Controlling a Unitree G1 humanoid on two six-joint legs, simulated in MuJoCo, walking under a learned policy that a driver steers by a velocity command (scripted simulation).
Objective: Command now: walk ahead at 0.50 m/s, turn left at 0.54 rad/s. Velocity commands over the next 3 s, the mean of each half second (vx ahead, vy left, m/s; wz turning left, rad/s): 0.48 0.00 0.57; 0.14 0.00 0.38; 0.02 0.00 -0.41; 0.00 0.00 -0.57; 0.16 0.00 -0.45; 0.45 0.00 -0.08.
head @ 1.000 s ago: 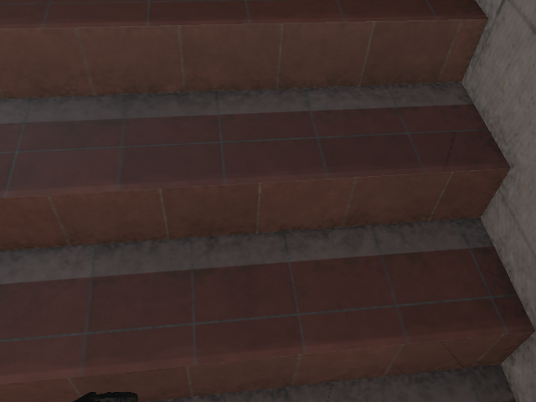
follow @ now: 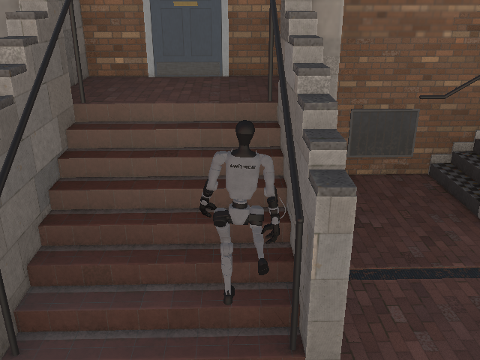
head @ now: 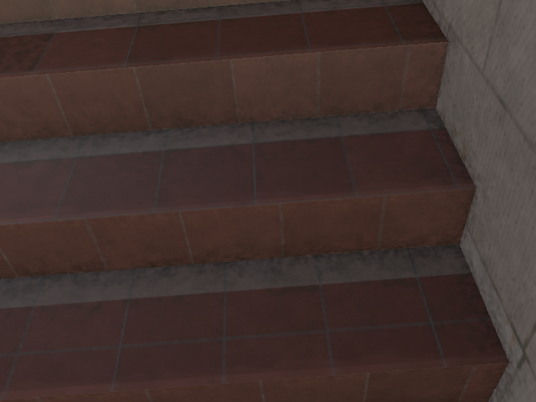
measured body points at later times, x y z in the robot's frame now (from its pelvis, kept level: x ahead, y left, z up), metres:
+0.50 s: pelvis +0.24 -0.02 +0.20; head +0.23 -0.02 +0.65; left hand +0.08 +0.14 +0.05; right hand +0.49 -0.15 +0.09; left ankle +0.29 +0.13 -0.27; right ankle +0.24 -0.14 -0.53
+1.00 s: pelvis +0.44 +0.15 +0.32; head +0.45 +0.15 +0.77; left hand +0.41 +0.43 +0.20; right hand +0.60 -0.06 +0.18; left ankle +0.48 +0.26 -0.36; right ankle +0.47 +0.01 -0.18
